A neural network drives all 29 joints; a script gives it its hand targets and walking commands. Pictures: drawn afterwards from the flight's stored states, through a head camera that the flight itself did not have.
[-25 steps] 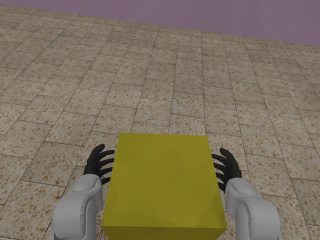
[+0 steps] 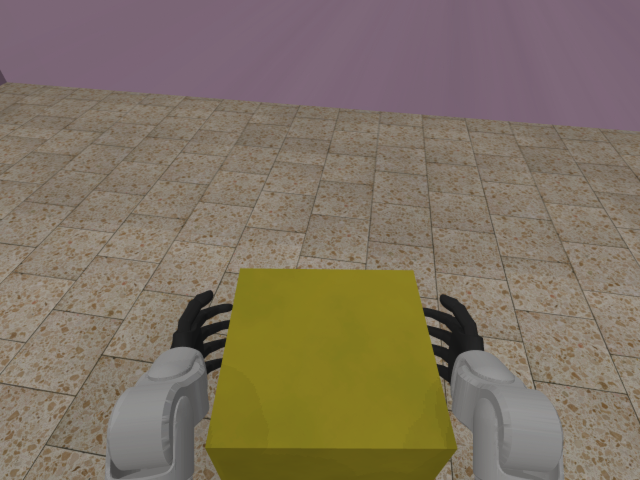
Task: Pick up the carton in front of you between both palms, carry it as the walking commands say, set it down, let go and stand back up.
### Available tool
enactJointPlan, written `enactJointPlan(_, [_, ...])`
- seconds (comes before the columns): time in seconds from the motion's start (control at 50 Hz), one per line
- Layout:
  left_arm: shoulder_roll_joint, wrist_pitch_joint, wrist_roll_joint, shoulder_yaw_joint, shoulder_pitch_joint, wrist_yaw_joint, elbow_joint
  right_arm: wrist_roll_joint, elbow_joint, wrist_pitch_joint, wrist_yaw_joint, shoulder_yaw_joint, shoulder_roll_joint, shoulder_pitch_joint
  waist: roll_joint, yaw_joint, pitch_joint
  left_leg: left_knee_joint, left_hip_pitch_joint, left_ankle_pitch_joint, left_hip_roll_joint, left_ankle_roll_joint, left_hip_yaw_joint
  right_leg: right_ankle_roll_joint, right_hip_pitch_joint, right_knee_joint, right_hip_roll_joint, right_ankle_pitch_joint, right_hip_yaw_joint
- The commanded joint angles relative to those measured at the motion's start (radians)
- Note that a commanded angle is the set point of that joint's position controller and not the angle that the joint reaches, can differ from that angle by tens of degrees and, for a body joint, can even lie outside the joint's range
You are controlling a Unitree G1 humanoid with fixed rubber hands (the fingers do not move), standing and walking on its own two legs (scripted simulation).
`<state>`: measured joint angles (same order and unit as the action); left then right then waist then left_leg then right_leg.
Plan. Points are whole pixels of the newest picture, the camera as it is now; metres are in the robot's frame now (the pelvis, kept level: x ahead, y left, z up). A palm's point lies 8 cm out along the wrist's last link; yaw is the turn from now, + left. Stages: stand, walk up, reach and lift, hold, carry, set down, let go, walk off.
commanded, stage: carry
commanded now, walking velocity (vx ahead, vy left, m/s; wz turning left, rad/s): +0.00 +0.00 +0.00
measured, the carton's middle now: (325, 396) +0.23 +0.00 +0.01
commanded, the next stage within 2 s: none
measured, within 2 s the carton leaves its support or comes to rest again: neither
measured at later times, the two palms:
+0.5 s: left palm (197, 364) +0.23 +0.14 +0.09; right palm (469, 365) +0.23 -0.16 +0.08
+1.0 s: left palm (208, 393) +0.23 +0.14 +0.03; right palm (458, 389) +0.23 -0.16 +0.03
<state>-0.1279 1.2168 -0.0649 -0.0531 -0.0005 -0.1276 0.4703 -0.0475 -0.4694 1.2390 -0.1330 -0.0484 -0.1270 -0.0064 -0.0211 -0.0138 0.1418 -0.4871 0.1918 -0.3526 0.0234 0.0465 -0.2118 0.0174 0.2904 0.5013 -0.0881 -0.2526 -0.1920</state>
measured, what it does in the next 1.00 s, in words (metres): stands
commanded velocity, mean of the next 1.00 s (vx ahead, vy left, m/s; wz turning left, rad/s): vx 0.00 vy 0.00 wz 0.00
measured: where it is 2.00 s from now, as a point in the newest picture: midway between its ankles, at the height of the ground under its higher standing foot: outside the picture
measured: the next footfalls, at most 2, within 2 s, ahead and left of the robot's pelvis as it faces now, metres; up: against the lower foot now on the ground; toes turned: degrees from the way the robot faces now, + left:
none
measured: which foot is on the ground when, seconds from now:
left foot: down 0.00-1.00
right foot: down 0.00-1.00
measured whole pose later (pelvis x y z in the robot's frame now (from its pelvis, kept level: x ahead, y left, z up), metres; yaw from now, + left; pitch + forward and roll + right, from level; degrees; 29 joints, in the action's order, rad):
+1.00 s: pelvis -0.05 -0.01 +0.00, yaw +1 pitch +1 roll +0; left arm -0.13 0.76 -0.23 -0.13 -0.14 -0.04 -0.12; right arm -0.23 0.13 0.78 -0.03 -0.12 -0.13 -0.15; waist 0.01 0.00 0.08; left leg -0.48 0.22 -0.28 0.03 0.04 -0.20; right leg -0.01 0.30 0.48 -0.08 -0.18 -0.20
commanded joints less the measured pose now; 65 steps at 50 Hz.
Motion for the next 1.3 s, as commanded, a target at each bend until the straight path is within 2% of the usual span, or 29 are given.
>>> enactJointPlan(0.0, [-0.784,-0.020,0.271,0.617,-0.346,0.115,0.110,0.307,-0.152,-0.039,0.123,0.644,-0.786,-0.398,0.041,0.004,0.202,0.022,-0.071,0.611,0.149,-0.043,0.114,-0.024,-0.160,0.022,-0.117,0.531,0.093])
enactJointPlan(0.04, [-0.868,-0.037,0.312,0.678,-0.381,0.127,0.185,0.323,-0.218,-0.060,0.136,0.673,-0.838,-0.421,-0.021,0.012,0.277,-0.001,-0.135,0.697,0.139,-0.029,0.103,-0.036,-0.153,0.045,-0.111,0.536,0.095])
enactJointPlan(0.06, [-0.888,-0.048,0.322,0.696,-0.385,0.130,0.201,0.334,-0.230,-0.069,0.139,0.685,-0.872,-0.432,0.001,0.007,0.295,-0.010,-0.168,0.768,0.145,-0.030,0.106,-0.033,-0.148,0.060,-0.092,0.524,0.074])
enactJointPlan(0.08, [-0.865,-0.051,0.321,0.702,-0.378,0.133,0.222,0.308,-0.179,-0.069,0.140,0.658,-0.850,-0.369,-0.032,0.007,0.288,-0.005,-0.175,0.757,0.141,-0.035,0.099,-0.030,-0.144,0.059,-0.091,0.534,0.065])
enactJointPlan(0.2, [-0.776,-0.029,0.286,0.650,-0.281,0.125,0.125,0.244,-0.158,-0.059,0.126,0.636,-0.751,-0.268,0.054,0.005,0.219,-0.026,-0.084,0.614,0.134,-0.032,0.100,-0.025,-0.166,0.030,-0.095,0.632,0.086])
enactJointPlan(0.26, [-0.767,-0.022,0.280,0.640,-0.285,0.121,0.124,0.265,-0.161,-0.050,0.122,0.632,-0.738,-0.316,-0.021,0.009,0.187,-0.012,-0.098,0.743,0.139,-0.047,0.104,-0.033,-0.108,0.074,-0.080,0.555,0.058])
enactJointPlan(0.3, [-0.723,-0.013,0.249,0.625,-0.274,0.123,0.096,0.247,-0.101,-0.039,0.126,0.612,-0.717,-0.301,-0.028,0.009,0.097,-0.012,-0.064,0.703,0.158,-0.036,0.105,-0.012,-0.078,0.032,-0.073,0.446,0.058])
enactJointPlan(0.34, [-0.720,-0.015,0.231,0.608,-0.279,0.130,0.080,0.248,-0.095,-0.039,0.133,0.624,-0.721,-0.304,0.020,0.012,0.081,0.032,-0.020,0.510,0.148,-0.039,0.119,-0.021,-0.086,-0.014,-0.084,0.374,0.076])
enactJointPlan(0.38, [-0.725,-0.024,0.235,0.619,-0.302,0.142,0.062,0.243,-0.060,-0.050,0.150,0.626,-0.716,-0.307,0.001,0.004,0.059,0.056,-0.005,0.457,0.157,-0.025,0.134,-0.024,-0.074,-0.025,-0.095,0.337,0.092])
enactJointPlan(0.4, [-0.711,-0.033,0.233,0.612,-0.341,0.148,0.066,0.257,-0.072,-0.059,0.159,0.625,-0.739,-0.338,0.050,0.004,0.052,0.068,-0.024,0.469,0.155,-0.029,0.141,-0.023,-0.077,-0.014,-0.093,0.330,0.080])
enactJointPlan(0.42, [-0.701,-0.035,0.219,0.601,-0.303,0.152,0.014,0.258,-0.054,-0.066,0.163,0.629,-0.723,-0.372,-0.004,0.006,0.033,0.073,-0.008,0.463,0.153,-0.033,0.134,-0.028,-0.067,-0.018,-0.083,0.356,0.077])
enactJointPlan(0.44, [-0.698,-0.048,0.212,0.602,-0.323,0.157,0.020,0.235,-0.032,-0.079,0.170,0.625,-0.715,-0.368,0.045,0.012,0.071,0.063,-0.009,0.437,0.147,-0.033,0.132,-0.028,-0.095,-0.030,-0.081,0.312,0.083])
enactJointPlan(0.48, [-0.676,-0.078,0.199,0.595,-0.394,0.165,0.004,0.227,-0.008,-0.107,0.183,0.599,-0.704,-0.392,-0.002,0.011,0.052,0.064,-0.019,0.441,0.144,-0.026,0.126,-0.025,-0.092,-0.040,-0.096,0.325,0.099])
enactJointPlan(0.58, [-0.682,-0.160,0.186,0.544,-0.380,0.192,-0.115,0.188,0.073,-0.187,0.196,0.577,-0.696,-0.416,0.043,0.019,0.121,0.068,-0.019,0.358,0.144,-0.017,0.134,-0.027,-0.126,-0.051,-0.086,0.296,0.093])
enactJointPlan(0.64, [-0.713,-0.219,0.175,0.554,-0.414,0.213,-0.162,0.180,0.139,-0.245,0.215,0.560,-0.719,-0.444,-0.024,0.014,0.120,0.084,-0.030,0.286,0.140,-0.016,0.126,-0.036,-0.113,-0.050,-0.097,0.248,0.107])
enactJointPlan(0.7, [-0.719,-0.276,0.156,0.538,-0.411,0.225,-0.245,0.145,0.193,-0.303,0.229,0.529,-0.710,-0.449,0.040,0.009,0.101,0.108,-0.024,0.210,0.141,-0.017,0.146,-0.030,-0.055,-0.063,-0.092,0.138,0.113])
enactJointPlan(0.78, [-0.710,-0.355,0.093,0.466,-0.443,0.237,-0.362,0.063,0.344,-0.371,0.238,0.445,-0.687,-0.462,0.001,0.015,0.086,0.113,0.010,0.182,0.135,-0.011,0.136,-0.026,-0.083,-0.079,-0.085,0.159,0.113])
enactJointPlan(0.8, [-0.719,-0.376,0.076,0.451,-0.434,0.242,-0.388,0.078,0.318,-0.401,0.245,0.475,-0.706,-0.494,0.055,0.013,0.069,0.128,0.053,0.155,0.147,-0.012,0.148,-0.018,-0.097,-0.084,-0.087,0.148,0.103])
enactJointPlan(0.86, [-0.735,-0.447,0.053,0.403,-0.475,0.263,-0.475,0.068,0.419,-0.472,0.268,0.448,-0.738,-0.559,0.085,0.012,0.080,0.107,0.057,0.118,0.139,-0.013,0.154,-0.017,-0.071,-0.114,-0.075,0.130,0.098])
enactJointPlan(0.9, [-0.725,-0.503,0.042,0.385,-0.566,0.273,-0.500,0.019,0.560,-0.515,0.282,0.365,-0.754,-0.547,0.036,0.015,0.058,0.135,0.043,0.115,0.126,-0.022,0.149,-0.019,-0.055,-0.107,-0.085,0.084,0.111])
enactJointPlan(0.92, [-0.751,-0.527,0.040,0.398,-0.581,0.279,-0.511,0.006,0.546,-0.546,0.289,0.358,-0.757,-0.544,-0.030,0.013,0.080,0.125,0.047,0.146,0.120,-0.018,0.145,-0.010,-0.081,-0.091,-0.077,0.125,0.098])
enactJointPlan(0.96, [-0.786,-0.580,0.062,0.406,-0.619,0.292,-0.572,0.020,0.570,-0.600,0.301,0.392,-0.786,-0.602,0.028,0.018,0.137,0.121,0.009,0.157,0.129,-0.025,0.159,-0.019,-0.086,-0.072,-0.076,0.117,0.094])
enactJointPlan(0.98, [-0.823,-0.596,0.050,0.400,-0.600,0.298,-0.604,0.045,0.529,-0.627,0.304,0.419,-0.802,-0.657,-0.026,0.015,0.136,0.123,0.018,0.147,0.128,-0.023,0.142,-0.026,-0.084,-0.081,-0.087,0.127,0.099])
enactJointPlan(1.02, [-0.821,-0.601,0.060,0.424,-0.630,0.308,-0.574,0.038,0.597,-0.629,0.320,0.401,-0.842,-0.602,-0.012,0.015,0.139,0.100,0.023,0.098,0.135,-0.011,0.147,-0.017,-0.105,-0.104,-0.077,0.120,0.097])
enactJointPlan(1.04, [-0.862,-0.603,0.067,0.432,-0.611,0.315,-0.593,0.054,0.535,-0.635,0.326,0.450,-0.868,-0.651,0.009,0.014,0.188,0.102,0.014,0.102,0.132,-0.009,0.144,-0.031,-0.107,-0.087,-0.090,0.101,0.113])
enactJointPlan(1.08, [-0.911,-0.597,0.104,0.507,-0.664,0.323,-0.529,0.071,0.551,-0.618,0.330,0.463,-0.894,-0.637,0.018,0.014,0.164,0.112,0.003,0.157,0.127,-0.007,0.154,-0.029,-0.087,-0.071,-0.082,0.092,0.101])
enactJointPlan(1.14, [-0.916,-0.560,0.105,0.470,-0.585,0.324,-0.571,0.062,0.494,-0.589,0.328,0.510,-0.895,-0.607,0.058,0.014,0.184,0.075,0.011,0.235,0.143,0.000,0.162,-0.036,-0.106,-0.081,-0.089,0.158,0.096])
enactJointPlan(1.22, [-0.899,-0.512,0.099,0.497,-0.530,0.318,-0.526,0.089,0.439,-0.548,0.328,0.535,-0.911,-0.589,0.044,0.011,0.200,0.072,0.010,0.237,0.154,0.000,0.167,-0.046,-0.099,-0.048,-0.091,0.196,0.101])
enactJointPlan(1.28, [-0.879,-0.508,0.079,0.460,-0.538,0.315,-0.524,0.074,0.463,-0.543,0.327,0.472,-0.874,-0.570,-0.017,0.013,0.174,0.073,0.013,0.273,0.149,-0.009,0.155,-0.043,-0.081,-0.059,-0.096,0.212,0.111])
